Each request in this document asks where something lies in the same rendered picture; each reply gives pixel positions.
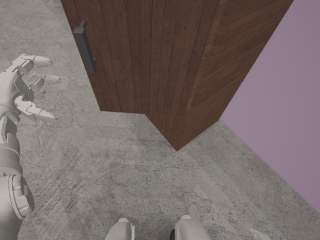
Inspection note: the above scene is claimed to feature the left robot upper arm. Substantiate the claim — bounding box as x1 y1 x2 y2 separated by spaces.
0 174 35 240

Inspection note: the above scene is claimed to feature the robot left hand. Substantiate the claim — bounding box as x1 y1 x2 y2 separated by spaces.
0 54 61 123

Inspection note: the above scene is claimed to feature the robot right hand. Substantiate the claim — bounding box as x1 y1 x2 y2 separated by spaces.
249 228 271 240

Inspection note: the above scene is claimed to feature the left robot forearm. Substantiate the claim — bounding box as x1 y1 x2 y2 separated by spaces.
0 104 23 178

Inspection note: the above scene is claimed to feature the handle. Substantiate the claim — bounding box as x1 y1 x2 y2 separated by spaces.
73 20 97 74

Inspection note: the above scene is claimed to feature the cupboard door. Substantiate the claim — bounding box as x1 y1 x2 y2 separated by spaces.
60 0 220 117

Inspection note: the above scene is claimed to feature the left robot thigh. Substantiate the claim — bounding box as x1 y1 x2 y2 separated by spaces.
105 222 136 240

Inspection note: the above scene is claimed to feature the robot left shin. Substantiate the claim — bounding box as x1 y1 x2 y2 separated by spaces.
118 218 129 223

